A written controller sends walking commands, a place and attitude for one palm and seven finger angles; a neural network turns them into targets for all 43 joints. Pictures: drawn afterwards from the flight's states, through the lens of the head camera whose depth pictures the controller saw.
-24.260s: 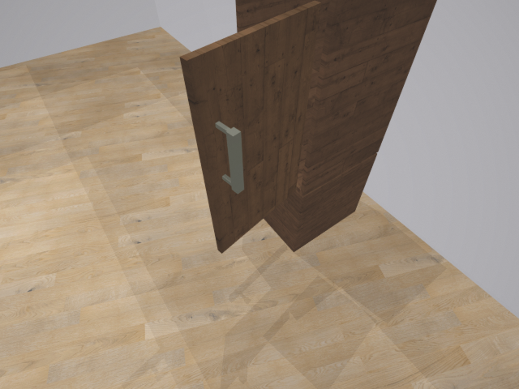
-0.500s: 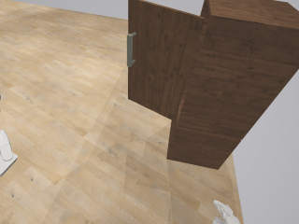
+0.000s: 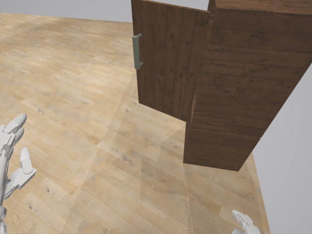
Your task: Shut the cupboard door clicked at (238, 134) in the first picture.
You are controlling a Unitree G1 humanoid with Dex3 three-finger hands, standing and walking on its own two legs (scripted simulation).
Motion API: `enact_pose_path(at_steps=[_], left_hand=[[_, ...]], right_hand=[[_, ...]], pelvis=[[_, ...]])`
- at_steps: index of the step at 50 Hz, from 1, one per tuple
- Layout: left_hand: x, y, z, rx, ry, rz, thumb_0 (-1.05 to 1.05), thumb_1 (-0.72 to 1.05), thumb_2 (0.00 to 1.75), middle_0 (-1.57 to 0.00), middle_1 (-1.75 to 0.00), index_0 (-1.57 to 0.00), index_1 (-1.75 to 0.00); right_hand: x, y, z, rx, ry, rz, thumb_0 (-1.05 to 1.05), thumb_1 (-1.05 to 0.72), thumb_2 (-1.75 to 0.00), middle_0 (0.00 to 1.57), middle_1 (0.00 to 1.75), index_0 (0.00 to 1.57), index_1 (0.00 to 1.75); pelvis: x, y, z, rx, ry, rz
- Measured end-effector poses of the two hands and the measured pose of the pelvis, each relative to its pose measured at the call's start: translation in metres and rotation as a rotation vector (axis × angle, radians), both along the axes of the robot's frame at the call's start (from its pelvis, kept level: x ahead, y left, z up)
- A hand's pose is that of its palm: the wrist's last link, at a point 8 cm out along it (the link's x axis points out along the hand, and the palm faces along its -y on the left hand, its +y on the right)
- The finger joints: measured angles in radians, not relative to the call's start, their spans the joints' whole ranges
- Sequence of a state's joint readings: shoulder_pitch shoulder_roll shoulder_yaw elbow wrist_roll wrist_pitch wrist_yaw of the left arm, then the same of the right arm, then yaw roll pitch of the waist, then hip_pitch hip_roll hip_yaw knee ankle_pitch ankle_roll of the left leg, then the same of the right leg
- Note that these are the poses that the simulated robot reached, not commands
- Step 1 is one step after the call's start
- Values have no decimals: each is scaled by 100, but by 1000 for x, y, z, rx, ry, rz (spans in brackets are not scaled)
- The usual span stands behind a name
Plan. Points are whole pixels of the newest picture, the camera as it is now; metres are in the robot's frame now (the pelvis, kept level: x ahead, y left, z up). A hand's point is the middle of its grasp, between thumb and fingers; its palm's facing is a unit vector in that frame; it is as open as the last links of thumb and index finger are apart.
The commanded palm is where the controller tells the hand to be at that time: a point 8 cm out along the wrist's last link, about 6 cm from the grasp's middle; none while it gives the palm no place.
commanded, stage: let the arm hang, fingers relaxed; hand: left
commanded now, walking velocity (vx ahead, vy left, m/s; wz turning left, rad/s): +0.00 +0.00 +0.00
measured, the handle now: (138, 51) +0.90 +0.13 +0.03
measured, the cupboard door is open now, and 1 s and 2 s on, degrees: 70 70 70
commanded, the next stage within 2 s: look to check the result in 1.06 s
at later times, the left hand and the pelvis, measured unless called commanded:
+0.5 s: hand out of the picture -0.02 +0.19 -0.17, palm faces +0.02 -0.98 -0.21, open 7.2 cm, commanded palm none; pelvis +0.02 +0.00 +0.01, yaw +1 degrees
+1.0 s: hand out of the picture +0.01 +0.16 -0.17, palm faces +0.02 -0.99 -0.14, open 7.3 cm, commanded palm none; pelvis +0.03 +0.01 +0.01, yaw +0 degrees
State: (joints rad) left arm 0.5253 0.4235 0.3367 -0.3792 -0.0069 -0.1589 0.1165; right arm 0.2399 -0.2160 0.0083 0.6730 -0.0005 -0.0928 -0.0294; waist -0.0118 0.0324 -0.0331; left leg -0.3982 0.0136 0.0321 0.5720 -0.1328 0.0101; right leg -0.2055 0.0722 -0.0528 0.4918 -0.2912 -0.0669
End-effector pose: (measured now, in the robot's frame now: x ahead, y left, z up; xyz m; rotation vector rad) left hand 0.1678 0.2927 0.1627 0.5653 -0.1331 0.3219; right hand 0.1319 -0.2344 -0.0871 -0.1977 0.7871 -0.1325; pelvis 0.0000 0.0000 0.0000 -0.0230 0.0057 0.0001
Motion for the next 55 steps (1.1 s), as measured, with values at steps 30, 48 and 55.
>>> enact_pose_path(at_steps=[30,48,55], left_hand=[[-200,-57,-295,-557,1553,358,0,93,90,-20,-30,-20,-30],[-165,-87,-303,-615,1489,267,0,91,90,-20,-30,-20,-30],[-162,-83,-302,-600,1489,281,0,91,90,-20,-30,-20,-30]], right_hand=[[-128,24,-51,63,638,-114,0,-91,-90,20,30,20,30],[-124,35,-52,82,618,-137,0,-91,-90,19,30,20,30],[-128,34,-52,85,636,-143,0,-91,-90,19,30,20,30]], pelvis=[[21,6,9,11,-28,5],[30,9,9,24,-31,-8],[32,7,9,25,-28,-8]])
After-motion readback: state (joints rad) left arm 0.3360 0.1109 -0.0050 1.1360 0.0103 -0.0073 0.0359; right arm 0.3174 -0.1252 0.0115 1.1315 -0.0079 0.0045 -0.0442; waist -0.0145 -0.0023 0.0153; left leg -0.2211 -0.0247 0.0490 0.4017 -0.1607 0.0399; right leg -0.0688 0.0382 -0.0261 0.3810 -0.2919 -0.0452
